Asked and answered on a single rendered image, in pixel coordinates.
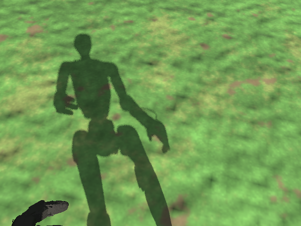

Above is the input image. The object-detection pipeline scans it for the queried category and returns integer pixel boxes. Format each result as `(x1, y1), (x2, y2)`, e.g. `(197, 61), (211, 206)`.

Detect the left robot hand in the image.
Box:
(11, 200), (69, 226)

